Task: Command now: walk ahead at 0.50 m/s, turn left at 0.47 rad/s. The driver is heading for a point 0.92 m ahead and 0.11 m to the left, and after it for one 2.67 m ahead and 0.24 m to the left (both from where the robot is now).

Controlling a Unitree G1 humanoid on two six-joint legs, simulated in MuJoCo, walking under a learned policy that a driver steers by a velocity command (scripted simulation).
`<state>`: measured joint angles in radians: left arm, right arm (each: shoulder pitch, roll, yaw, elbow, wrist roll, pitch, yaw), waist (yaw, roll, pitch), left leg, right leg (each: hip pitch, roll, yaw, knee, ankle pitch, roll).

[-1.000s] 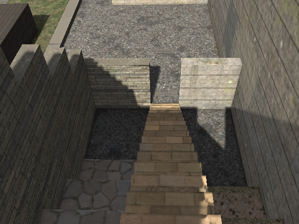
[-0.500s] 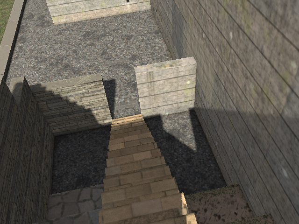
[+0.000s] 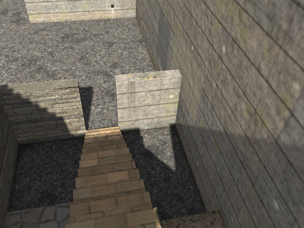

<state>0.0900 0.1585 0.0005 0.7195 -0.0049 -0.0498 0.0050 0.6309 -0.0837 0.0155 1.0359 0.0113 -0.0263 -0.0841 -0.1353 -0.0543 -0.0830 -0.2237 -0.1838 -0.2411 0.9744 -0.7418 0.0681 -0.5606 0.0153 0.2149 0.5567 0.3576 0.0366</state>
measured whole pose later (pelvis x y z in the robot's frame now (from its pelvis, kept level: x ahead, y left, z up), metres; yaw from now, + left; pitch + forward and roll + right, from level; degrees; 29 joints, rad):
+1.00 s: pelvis +0.38 +0.12 -0.32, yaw +17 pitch -1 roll +3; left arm 0.25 0.18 0.00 0.86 -0.01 0.13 0.04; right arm 0.30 -0.14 0.07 1.08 -0.01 -0.03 0.02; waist 0.02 -0.06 -0.02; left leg -0.26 -0.03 0.11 0.60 -0.32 0.04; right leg -0.41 -0.02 0.10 0.95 -0.30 0.06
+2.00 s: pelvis +0.71 +0.05 -0.54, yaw -10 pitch +1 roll -3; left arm 0.48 0.14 -0.03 1.03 -0.01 -0.09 0.00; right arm 0.21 -0.24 -0.02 0.76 0.00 0.01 -0.03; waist 0.01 0.06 -0.02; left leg -0.85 0.00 -0.19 1.08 0.16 0.00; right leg -0.26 0.11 -0.03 0.79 -0.55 -0.07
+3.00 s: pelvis +0.95 +0.07 -0.71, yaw +18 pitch +0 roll +1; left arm 0.32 0.21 -0.03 0.76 0.00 -0.03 -0.05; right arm 0.11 -0.15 0.03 0.76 0.03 0.11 -0.02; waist 0.04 0.03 -0.03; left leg -0.28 -0.06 -0.21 0.66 -0.35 -0.05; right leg -0.16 -0.06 0.09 0.62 -0.47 0.08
